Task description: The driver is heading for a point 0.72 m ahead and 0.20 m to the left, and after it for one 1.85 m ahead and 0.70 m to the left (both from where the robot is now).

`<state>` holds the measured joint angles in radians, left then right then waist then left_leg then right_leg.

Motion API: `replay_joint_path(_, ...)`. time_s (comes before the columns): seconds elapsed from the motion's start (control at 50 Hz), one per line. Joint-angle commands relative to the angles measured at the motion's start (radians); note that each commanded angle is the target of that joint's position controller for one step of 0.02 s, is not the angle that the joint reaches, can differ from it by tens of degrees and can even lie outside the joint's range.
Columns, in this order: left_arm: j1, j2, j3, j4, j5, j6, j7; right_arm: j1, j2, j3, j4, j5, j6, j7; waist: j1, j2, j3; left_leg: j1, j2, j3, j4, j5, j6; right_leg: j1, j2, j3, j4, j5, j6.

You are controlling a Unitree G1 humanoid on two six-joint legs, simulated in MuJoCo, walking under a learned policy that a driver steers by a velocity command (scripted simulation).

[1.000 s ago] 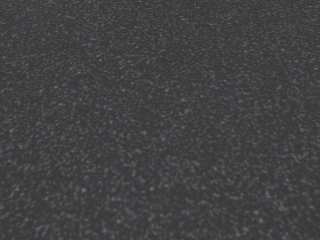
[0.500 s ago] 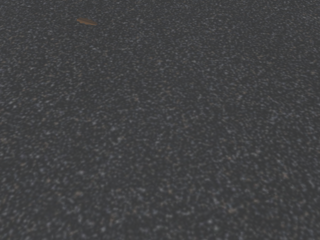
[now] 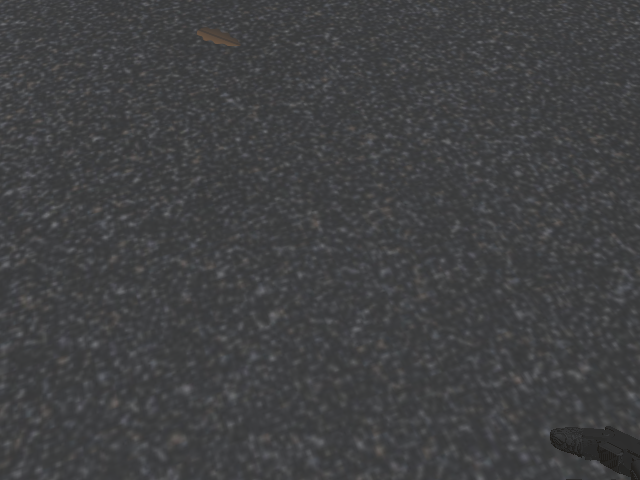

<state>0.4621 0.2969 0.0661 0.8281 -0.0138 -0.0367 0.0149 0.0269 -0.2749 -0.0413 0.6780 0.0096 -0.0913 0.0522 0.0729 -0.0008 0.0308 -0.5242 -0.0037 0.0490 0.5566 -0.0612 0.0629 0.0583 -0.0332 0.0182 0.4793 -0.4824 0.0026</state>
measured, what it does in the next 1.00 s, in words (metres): walks ahead, turning left: right foot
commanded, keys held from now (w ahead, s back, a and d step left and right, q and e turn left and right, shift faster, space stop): w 0.44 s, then w+q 0.48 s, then q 0.08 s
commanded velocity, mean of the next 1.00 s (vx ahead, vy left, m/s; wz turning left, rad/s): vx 0.49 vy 0.00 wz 0.20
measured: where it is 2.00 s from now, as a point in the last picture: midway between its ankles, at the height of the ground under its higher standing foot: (336, 355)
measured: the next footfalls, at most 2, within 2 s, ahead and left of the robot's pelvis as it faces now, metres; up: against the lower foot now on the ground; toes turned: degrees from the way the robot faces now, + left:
right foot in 0.52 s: +0.46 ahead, -0.14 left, +0.00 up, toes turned +0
left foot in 1.04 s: +0.70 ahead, +0.15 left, +0.00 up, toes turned +20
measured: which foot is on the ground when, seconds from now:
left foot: down 0.00-0.52, up 0.54-1.00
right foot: down 0.00-0.00, up 0.02-0.50, down 0.52-1.00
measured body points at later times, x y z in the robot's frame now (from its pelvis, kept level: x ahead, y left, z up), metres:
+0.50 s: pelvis +0.27 -0.02 +0.01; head +0.31 -0.03 +0.46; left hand +0.49 +0.21 -0.06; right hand +0.28 -0.31 -0.12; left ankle +0.12 +0.10 -0.72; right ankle +0.42 -0.14 -0.71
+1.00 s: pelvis +0.54 +0.00 +0.01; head +0.57 +0.02 +0.46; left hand +0.49 +0.29 -0.12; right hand +0.80 -0.18 -0.08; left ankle +0.67 +0.15 -0.69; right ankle +0.42 -0.14 -0.72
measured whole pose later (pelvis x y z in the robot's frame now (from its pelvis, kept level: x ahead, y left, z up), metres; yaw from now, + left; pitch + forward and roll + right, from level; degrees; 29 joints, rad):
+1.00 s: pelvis +0.54 +0.00 +0.01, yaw +15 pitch +1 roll -2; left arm 0.30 0.28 0.08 0.86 -0.01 -0.06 0.02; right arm 0.09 -0.26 -0.05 0.69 0.01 -0.02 0.06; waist 0.07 0.03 0.05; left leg -0.60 0.07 0.04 0.63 -0.06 0.06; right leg 0.10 -0.02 -0.28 0.29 -0.38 0.03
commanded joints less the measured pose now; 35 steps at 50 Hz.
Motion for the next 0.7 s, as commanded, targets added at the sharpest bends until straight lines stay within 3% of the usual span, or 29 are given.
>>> replay_joint_path(0.02,0.07,0.031,-0.013,-0.087,0.001,-0.043,0.0,0.437,-0.247,-0.078,0.044,-0.008,0.0,-0.013,-0.184,0.294,-0.48,0.95,0.396,-0.82,-0.234,-0.327,0.279,-0.667,0.103,0.103,0.794,-0.07,-0.013)
replay_joint_path(0.04,-0.026,0.125,0.013,-0.106,-0.029,-0.056,-0.01,0.365,-0.19,-0.057,0.04,0.002,0.001,-0.016,-0.186,0.209,-0.311,0.836,0.37,-0.73,-0.273,-0.431,0.228,-0.785,0.035,0.139,0.881,-0.048,-0.023)
replay_joint_path(0.06,-0.11,0.134,0.011,-0.129,-0.038,-0.064,-0.015,0.305,-0.163,-0.049,0.032,0.001,0.005,-0.022,-0.168,0.133,-0.184,0.686,0.335,-0.586,-0.284,-0.398,0.194,-0.801,-0.018,0.095,0.86,0.027,-0.038)
replay_joint_path(0.08,-0.154,0.121,0.009,-0.138,-0.022,-0.067,-0.013,0.245,-0.147,-0.043,0.03,-0.008,0.006,-0.022,-0.132,0.059,-0.097,0.531,0.296,-0.484,-0.312,-0.306,0.178,-0.775,-0.06,0.069,0.787,0.105,-0.041)
replay_joint_path(0.1,-0.152,0.117,0.016,-0.131,-0.008,-0.059,-0.01,0.206,-0.118,-0.035,0.023,-0.02,0.0,-0.02,-0.096,0.068,-0.065,0.43,0.256,-0.41,-0.338,-0.215,0.167,-0.718,-0.095,0.073,0.727,0.159,-0.043)
replay_joint_path(0.12,-0.121,0.1,0.014,-0.116,-0.006,-0.047,-0.011,0.181,-0.109,-0.033,0.021,-0.025,-0.004,-0.019,-0.069,0.088,-0.058,0.365,0.235,-0.367,-0.369,-0.176,0.17,-0.663,-0.107,0.074,0.707,0.19,-0.038)
replay_joint_path(0.18,-0.116,0.064,0.008,-0.109,0.003,-0.021,-0.004,0.18,-0.121,-0.037,0.043,-0.013,-0.023,-0.02,-0.043,0.082,-0.025,0.283,0.221,-0.271,-0.436,-0.088,0.197,-0.658,-0.12,0.057,0.627,0.25,-0.009)
replay_joint_path(0.24,-0.225,0.056,0.004,-0.14,0.014,-0.027,-0.003,0.215,-0.14,-0.042,0.066,-0.009,-0.022,-0.032,-0.068,0.053,0.013,0.313,0.207,-0.205,-0.459,-0.018,0.191,-0.733,-0.128,0.051,0.458,0.415,0.017)
replay_joint_path(0.3,-0.332,0.03,-0.008,-0.162,0.01,-0.044,-0.016,0.254,-0.159,-0.045,0.082,-0.001,-0.011,-0.041,-0.11,0.043,0.029,0.335,0.175,-0.129,-0.454,0.026,0.156,-0.695,-0.096,0.016,0.244,0.566,0.019)
replay_joint_path(0.38,-0.449,0.029,-0.014,-0.199,-0.003,-0.056,-0.039,0.337,-0.183,-0.051,0.121,0.01,0.007,-0.044,-0.159,0.043,0.048,0.438,0.214,-0.129,-0.417,0.019,0.149,-0.685,-0.063,-0.001,0.102,0.586,0.009)
replay_joint_path(0.46,-0.451,0.066,-0.002,-0.218,-0.002,-0.063,-0.057,0.352,-0.198,-0.059,0.144,0.017,0.033,-0.052,-0.129,0.068,0.031,0.561,0.266,-0.166,-0.314,0.149,0.118,-0.638,-0.034,0.001,0.027,0.436,-0.039)
replay_joint_path(0.48,-0.391,0.086,0.009,-0.206,0.0,-0.066,-0.055,0.336,-0.204,-0.06,0.143,0.018,0.038,-0.053,-0.087,0.078,-0.003,0.563,0.253,-0.163,-0.238,0.282,0.105,-0.543,-0.008,-0.019,0.005,0.404,-0.056)
replay_joint_path(0.5,-0.254,0.125,0.032,-0.168,0.003,-0.069,-0.048,0.324,-0.188,-0.052,0.141,0.014,0.043,-0.054,-0.013,0.064,-0.092,0.525,0.201,-0.13,-0.073,0.395,0.079,-0.343,0.017,-0.043,-0.022,0.415,-0.083)
replay_joint_path(0.52,-0.071,0.195,0.054,-0.135,0.017,-0.068,-0.036,0.322,-0.132,-0.028,0.118,-0.004,0.041,-0.055,0.061,0.002,-0.252,0.35,0.142,-0.091,0.204,0.237,0.04,-0.029,-0.115,0.081,0.031,0.444,-0.14)
replay_joint_path(0.54,0.002,0.288,0.076,-0.116,0.026,-0.061,-0.033,0.453,-0.017,0.006,0.096,-0.003,0.021,-0.05,0.012,-0.252,-0.395,-0.069,-0.033,-0.043,0.583,-0.303,-0.037,0.346,-0.371,0.532,-0.031,0.247,-0.285)
replay_joint_path(0.56,0.022,0.188,0.051,-0.122,0.021,-0.06,-0.032,0.409,-0.093,-0.01,0.114,0.018,0.006,-0.048,0.055,-0.223,-0.418,-0.178,-0.028,-0.188,0.717,-0.511,-0.036,0.33,-0.387,0.682,-0.141,0.133,-0.279)
replay_joint_path(0.58,-0.04,0.143,0.034,-0.122,0.019,-0.06,-0.029,0.323,-0.162,-0.032,0.085,0.042,0.0,-0.047,0.052,-0.164,-0.264,-0.247,0.021,-0.192,0.76,-0.445,-0.028,0.22,-0.358,0.528,-0.16,0.133,-0.233)
replay_joint_path(0.6,-0.11,0.119,0.025,-0.127,0.019,-0.06,-0.027,0.267,-0.157,-0.032,0.069,0.038,0.0,-0.049,0.024,-0.107,-0.181,-0.232,0.07,-0.16,0.73,-0.36,-0.028,0.089,-0.323,0.403,-0.181,0.207,-0.21)
replay_joint_path(0.62,-0.167,0.088,0.016,-0.125,0.02,-0.062,-0.029,0.24,-0.148,-0.035,0.064,0.023,0.006,-0.051,-0.005,-0.083,-0.109,-0.204,0.099,-0.157,0.674,-0.297,-0.033,-0.027,-0.285,0.313,-0.22,0.273,-0.199)
replay_joint_path(0.66,-0.225,0.059,0.012,-0.119,0.027,-0.078,-0.03,0.287,-0.118,-0.041,0.08,0.025,0.035,-0.049,-0.058,-0.116,-0.069,-0.099,0.132,-0.161,0.624,-0.225,-0.043,-0.154,-0.242,0.187,-0.289,0.347,-0.186)
replay_joint_path(0.7,-0.242,0.07,0.019,-0.102,0.026,-0.09,-0.028,0.29,-0.084,-0.038,0.079,0.025,0.057,-0.051,-0.079,-0.092,-0.034,-0.098,0.137,-0.159,0.598,-0.188,-0.057,-0.206,-0.24,0.098,-0.332,0.427,-0.194)
Keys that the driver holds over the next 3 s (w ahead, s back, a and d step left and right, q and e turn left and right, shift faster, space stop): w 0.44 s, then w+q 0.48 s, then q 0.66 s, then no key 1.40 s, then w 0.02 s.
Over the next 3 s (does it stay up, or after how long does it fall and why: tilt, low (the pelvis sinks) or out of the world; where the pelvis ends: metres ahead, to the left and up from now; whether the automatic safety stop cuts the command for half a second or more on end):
stays up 0.70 0.07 0.02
